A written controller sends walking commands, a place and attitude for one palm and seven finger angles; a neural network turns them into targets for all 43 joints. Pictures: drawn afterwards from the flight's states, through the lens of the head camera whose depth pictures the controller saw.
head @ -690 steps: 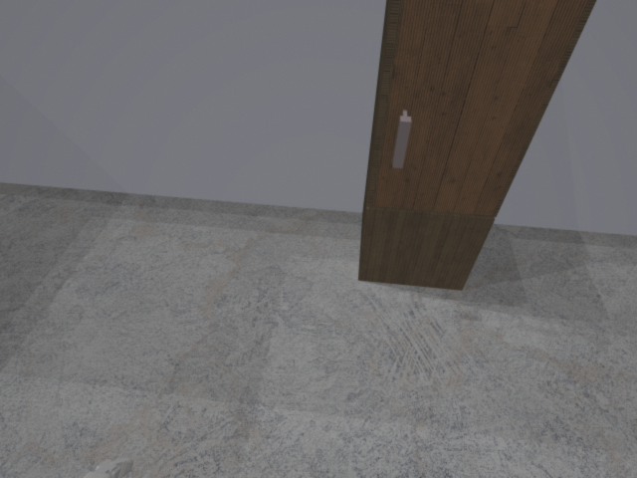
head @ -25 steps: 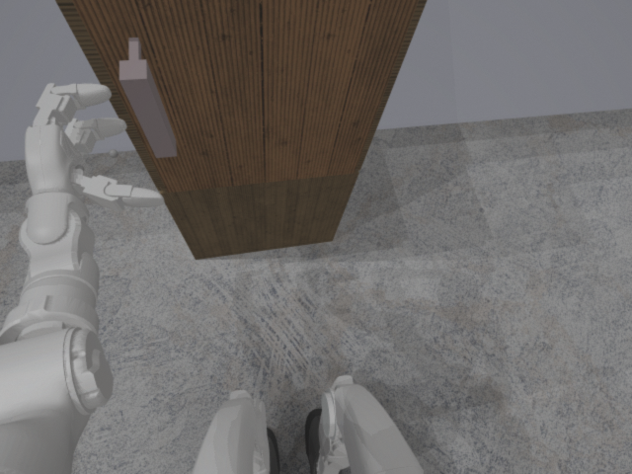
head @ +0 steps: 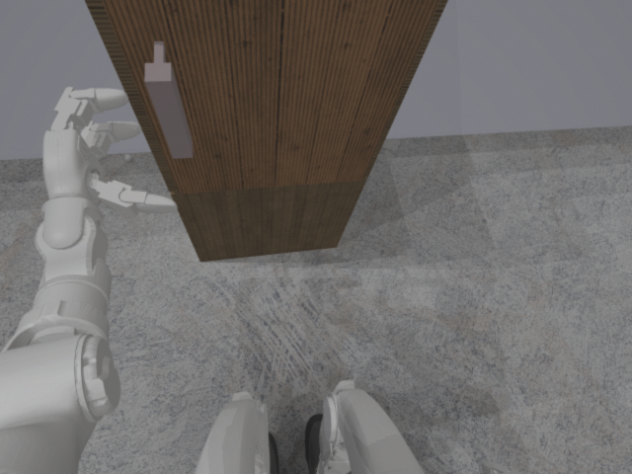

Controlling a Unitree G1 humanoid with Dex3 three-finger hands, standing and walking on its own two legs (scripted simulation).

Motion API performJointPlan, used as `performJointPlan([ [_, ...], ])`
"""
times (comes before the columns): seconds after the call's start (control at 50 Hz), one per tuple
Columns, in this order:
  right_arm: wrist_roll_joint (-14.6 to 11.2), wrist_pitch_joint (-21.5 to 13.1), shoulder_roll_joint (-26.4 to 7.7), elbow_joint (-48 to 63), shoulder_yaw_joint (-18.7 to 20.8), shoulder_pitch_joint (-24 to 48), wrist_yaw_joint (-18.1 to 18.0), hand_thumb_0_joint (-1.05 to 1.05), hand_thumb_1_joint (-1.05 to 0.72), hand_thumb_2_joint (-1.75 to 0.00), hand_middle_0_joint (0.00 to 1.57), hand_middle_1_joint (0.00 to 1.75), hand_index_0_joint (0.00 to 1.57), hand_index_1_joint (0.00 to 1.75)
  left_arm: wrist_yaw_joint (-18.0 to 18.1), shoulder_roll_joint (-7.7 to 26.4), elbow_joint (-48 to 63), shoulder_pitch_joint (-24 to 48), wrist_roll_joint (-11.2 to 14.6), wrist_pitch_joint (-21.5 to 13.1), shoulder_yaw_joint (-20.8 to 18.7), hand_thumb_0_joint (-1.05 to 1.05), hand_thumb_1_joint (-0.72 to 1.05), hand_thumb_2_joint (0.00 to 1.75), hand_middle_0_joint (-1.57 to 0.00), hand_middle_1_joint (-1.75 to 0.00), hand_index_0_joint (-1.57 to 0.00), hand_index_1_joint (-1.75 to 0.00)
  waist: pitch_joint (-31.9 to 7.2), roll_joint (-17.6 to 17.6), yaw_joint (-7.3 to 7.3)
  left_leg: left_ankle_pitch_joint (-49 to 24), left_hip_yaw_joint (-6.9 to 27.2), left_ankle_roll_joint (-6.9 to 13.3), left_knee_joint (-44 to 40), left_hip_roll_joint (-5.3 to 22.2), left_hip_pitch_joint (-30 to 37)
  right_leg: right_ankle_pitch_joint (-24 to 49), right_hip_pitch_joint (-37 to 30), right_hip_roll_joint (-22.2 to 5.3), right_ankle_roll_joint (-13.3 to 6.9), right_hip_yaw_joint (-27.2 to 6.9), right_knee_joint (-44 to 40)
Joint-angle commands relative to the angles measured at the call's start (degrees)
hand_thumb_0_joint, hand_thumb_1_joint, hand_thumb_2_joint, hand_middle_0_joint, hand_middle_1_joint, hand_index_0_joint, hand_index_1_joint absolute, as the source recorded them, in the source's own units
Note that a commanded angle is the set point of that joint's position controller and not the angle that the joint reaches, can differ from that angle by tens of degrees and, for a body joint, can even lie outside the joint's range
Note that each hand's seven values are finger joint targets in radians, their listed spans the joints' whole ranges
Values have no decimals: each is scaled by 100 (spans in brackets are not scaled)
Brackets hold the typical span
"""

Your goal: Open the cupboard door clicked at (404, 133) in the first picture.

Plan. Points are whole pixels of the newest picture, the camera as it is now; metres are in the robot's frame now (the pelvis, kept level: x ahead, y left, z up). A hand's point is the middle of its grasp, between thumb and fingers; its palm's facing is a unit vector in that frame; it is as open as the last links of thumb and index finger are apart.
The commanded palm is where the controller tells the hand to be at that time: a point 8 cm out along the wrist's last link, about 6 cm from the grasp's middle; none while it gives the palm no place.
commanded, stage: move the hooked fingers beside the handle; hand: left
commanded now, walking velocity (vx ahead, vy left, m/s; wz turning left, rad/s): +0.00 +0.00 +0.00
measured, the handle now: (171, 103) +0.56 +0.16 +0.04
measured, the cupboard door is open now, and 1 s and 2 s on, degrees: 0 0 0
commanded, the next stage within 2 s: slide the fingers in behind the handle in 1.00 s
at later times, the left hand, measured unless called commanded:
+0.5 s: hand (124, 156) +0.49 +0.22 +0.02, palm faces +0.16 -0.99 +0.00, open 14.0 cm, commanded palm +0.46 +0.25 +0.03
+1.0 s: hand (123, 156) +0.49 +0.21 +0.03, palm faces +0.13 -0.99 -0.02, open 14.0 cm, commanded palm +0.46 +0.25 +0.03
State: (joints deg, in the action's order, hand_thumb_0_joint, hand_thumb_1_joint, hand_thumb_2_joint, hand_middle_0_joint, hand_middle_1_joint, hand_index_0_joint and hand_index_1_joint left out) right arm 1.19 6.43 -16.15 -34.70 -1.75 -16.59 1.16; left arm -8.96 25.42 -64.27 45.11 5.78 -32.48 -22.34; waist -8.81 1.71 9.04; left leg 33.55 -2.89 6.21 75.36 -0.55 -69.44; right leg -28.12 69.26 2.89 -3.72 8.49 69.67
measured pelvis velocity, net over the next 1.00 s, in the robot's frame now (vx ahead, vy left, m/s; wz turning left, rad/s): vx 0.00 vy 0.00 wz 0.00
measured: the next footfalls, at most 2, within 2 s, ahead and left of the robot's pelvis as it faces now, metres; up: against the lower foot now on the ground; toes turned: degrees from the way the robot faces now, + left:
none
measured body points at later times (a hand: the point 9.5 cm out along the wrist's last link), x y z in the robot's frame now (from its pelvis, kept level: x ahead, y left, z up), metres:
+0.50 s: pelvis +0.00 +0.01 +0.00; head +0.16 +0.04 +0.42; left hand +0.48 +0.27 +0.03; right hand +0.04 -0.27 -0.11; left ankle +0.01 +0.05 -0.61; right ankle +0.04 -0.09 -0.61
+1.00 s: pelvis +0.00 +0.00 +0.00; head +0.15 +0.04 +0.42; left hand +0.48 +0.27 +0.03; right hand +0.04 -0.27 -0.11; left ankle +0.01 +0.05 -0.61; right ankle +0.04 -0.09 -0.61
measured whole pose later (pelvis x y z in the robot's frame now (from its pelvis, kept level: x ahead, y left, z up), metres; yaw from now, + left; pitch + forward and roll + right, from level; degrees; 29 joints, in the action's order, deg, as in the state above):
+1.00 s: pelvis +0.00 +0.00 +0.00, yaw +0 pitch +27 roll -5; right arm 1.2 6.6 -15.8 -34.7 -2.1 -16.9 1.1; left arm -7.8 26.7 -65.5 46.3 5.1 -31.6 -22.3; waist -8.6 2.0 9.5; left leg 33.5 -2.8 6.4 75.8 -0.7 -70.0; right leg -28.0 69.6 2.9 -3.5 8.5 69.9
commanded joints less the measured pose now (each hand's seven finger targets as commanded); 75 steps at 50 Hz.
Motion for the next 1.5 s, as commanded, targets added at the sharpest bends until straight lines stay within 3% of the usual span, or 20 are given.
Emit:
performJointPlan([
  [0.0, -18, 3, -1080, 325, 298, -997, -60, 0, -90, -90, 20, 30, 20, 30, 106, 1676, 817, 2053, -2, -171, -303, 0, -50, 30, -30, -120, -30, -120, -2694, 582, 16, -2527, 1038, -565, -985, 195, 2045, 1475, -1340, 0, 218, -723, -597],
  [0.06, -24, -31, -1069, 396, 292, -970, -78, 0, -90, -90, 20, 30, 20, 30, 50, 1803, 1142, 2094, 90, -239, -434, 0, -50, 30, -30, -120, -30, -120, -2978, 538, -39, -2540, 977, -517, -961, 171, 1997, 1613, -1652, 3, 218, -797, -621],
  [0.12, -21, -57, -1040, 333, 344, -963, -56, 0, -90, -90, 20, 30, 20, 30, -73, 1559, 1741, 2313, 165, -475, -214, 0, -50, 30, -30, -120, -30, -120, -3580, 1146, -65, -3294, 1178, -698, -933, 286, 2946, 1763, -1288, 16, 200, -726, -541],
  [0.22, -53, -11, -1053, 108, 402, -1049, -36, 0, -90, -90, 20, 30, 20, 30, -241, 650, 1077, 2149, 223, -214, 494, 0, -50, 30, -30, -120, -30, -120, -2684, 874, 203, -3094, 1413, -763, -1064, 400, 3046, 1315, -603, 23, 222, -562, -674],
  [0.26, -61, 13, -1112, 109, 386, -1081, -61, 0, -90, -90, 20, 30, 20, 30, -182, 843, 625, 1983, 229, -12, 285, 0, -50, 30, -30, -120, -30, -120, -2316, 500, 194, -2471, 1305, -670, -1102, 306, 2460, 1144, -711, 11, 211, -577, -710],
  [0.32, -36, -4, -1101, 194, 337, -1075, -98, 0, -90, -90, 20, 30, 20, 30, 5, 1190, 676, 2253, 174, -19, -11, 0, -50, 30, -30, -120, -30, -120, -2416, 526, 133, -2362, 1242, -628, -1071, 241, 2242, 1148, -790, -10, 197, -608, -625],
  [0.42, 57, -79, -1046, 313, 350, -1023, -41, 0, -90, -90, 20, 30, 20, 30, 275, 1989, 1741, 2413, 1, -594, -578, 0, -50, 30, -30, -120, -30, -120, -3665, 1129, -199, -3415, 1174, -776, -908, 237, 2854, 1744, -1320, 29, 155, -707, -420],
  [0.5, 11, 14, -992, 263, 362, -1054, 27, 0, -90, -90, 20, 30, 20, 30, 136, 1426, 1473, 1927, -25, -501, -163, 0, -50, 30, -30, -120, -30, -120, -3337, 1070, -110, -3763, 1212, -796, -947, 345, 3085, 1809, -1197, 41, 198, -653, -531],
  [0.58, -83, 98, -1060, 305, 363, -1090, -18, 0, -90, -90, 20, 30, 20, 30, -121, 1041, 769, 1409, 189, 1, 55, 0, -50, 30, -30, -120, -30, -120, -2635, 419, 21, -2904, 1114, -631, -1103, 278, 2425, 1604, -1336, 38, 217, -633, -717],
  [0.64, -95, 57, -1052, 301, 357, -993, -52, 0, -90, -90, 20, 30, 20, 30, -181, 866, 952, 1780, 313, -6, 191, 0, -50, 30, -30, -120, -30, -120, -2450, 499, 78, -2540, 1151, -621, -1138, 257, 2322, 1338, -1119, 8, 222, -636, -744],
  [0.76, 2, -68, -1055, 137, 409, -969, -54, 0, -90, -90, 20, 30, 20, 30, 98, 1201, 1604, 2557, 154, -601, 36, 0, -50, 30, -30, -120, -30, -120, -2997, 937, 70, -2794, 1366, -787, -1050, 316, 2998, 1244, -737, 25, 182, -636, -590],
  [0.8, 20, -69, -1062, 56, 397, -1001, -57, 0, -90, -90, 20, 30, 20, 30, 173, 1228, 1320, 2684, 59, -573, 56, 0, -50, 30, -30, -120, -30, -120, -2788, 957, 163, -2690, 1352, -777, -1025, 301, 2893, 1187, -620, 25, 185, -626, -593],
  [0.88, 22, -34, -1081, 182, 339, -1021, -68, 0, -90, -90, 20, 30, 20, 30, 202, 1521, 822, 2252, -53, -327, -198, 0, -50, 30, -30, -120, -30, -120, -2807, 880, 13, -2626, 1180, -689, -1013, 212, 2460, 1292, -1001, 12, 160, -650, -557],
  [0.98, -15, 17, -1075, 318, 334, -999, -37, 0, -90, -90, 20, 30, 20, 30, 15, 1351, 1038, 1930, 125, -270, -122, 0, -50, 30, -30, -120, -30, -120, -3119, 807, -60, -3109, 1246, -734, -998, 287, 2727, 1550, -1120, 24, 175, -631, -531],
  [1.1, -37, -14, -1077, 246, 338, -1022, -66, 0, -90, -90, 20, 30, 20, 30, 52, 1302, 1083, 2386, 168, -269, -66, 0, -50, 30, -30, -120, -30, -120, -2775, 535, 131, -2414, 1154, -581, -989, 238, 2253, 1325, -1133, 19, 222, -703, -642],
  [1.22, 15, -61, -1054, 175, 355, -1057, -52, 0, -90, -90, 20, 30, 20, 30, 130, 1326, 1197, 2453, 66, -419, -37, 0, -50, 30, -30, -120, -30, -120, -3192, 925, 60, -2793, 1167, -668, -914, 234, 2597, 1476, -1068, 25, 179, -702, -556],
  [1.3, 20, -15, -1019, 158, 386, -1085, 4, 0, -90, -90, 20, 30, 20, 30, 150, 896, 1286, 2317, 50, -371, 284, 0, -50, 30, -30, -120, -30, -120, -3255, 1119, 72, -3353, 1278, -771, -927, 319, 3048, 1611, -851, 29, 187, -629, -542],
  [1.34, 7, 23, -1014, 196, 394, -1086, 20, 0, -90, -90, 20, 30, 20, 30, 204, 912, 1160, 1946, 108, -260, 151, 0, -50, 30, -30, -120, -30, -120, -3170, 934, -19, -3353, 1187, -750, -946, 296, 2868, 1695, -1063, 37, 194, -636, -586],
  [1.44, -4, 42, -954, 275, 363, -1031, 36, 0, -90, -90, 20, 30, 20, 30, 449, 714, 1037, 2058, 56, -170, 231, 0, -50, 30, -30, -120, -30, -120, -2758, 537, 73, -2730, 1011, -598, -1001, 204, 2236, 1646, -1314, 19, 225, -704, -664],
  [1.48, 29, 10, -958, 275, 365, -1057, 26, 0, -90, -90, 20, 30, 20, 30, 582, 978, 1202, 2195, 13, -308, 6, 0, -50, 30, -30, -120, -30, -120, -2866, 447, 44, -2707, 1005, -578, -976, 189, 2157, 1721, -1455, 24, 216, -741, -620],
])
